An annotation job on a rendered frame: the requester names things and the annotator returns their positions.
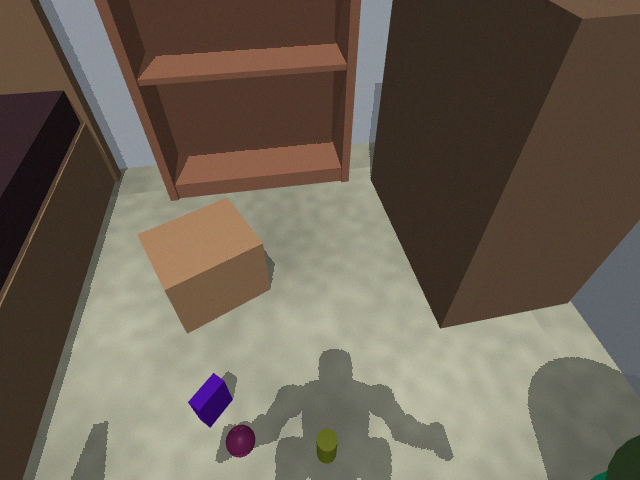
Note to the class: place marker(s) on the potted plant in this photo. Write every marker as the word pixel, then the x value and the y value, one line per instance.
pixel 625 464

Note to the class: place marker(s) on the bed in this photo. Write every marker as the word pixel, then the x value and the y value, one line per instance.
pixel 57 174

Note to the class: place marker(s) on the bookshelf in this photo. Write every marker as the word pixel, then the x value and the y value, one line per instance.
pixel 240 95

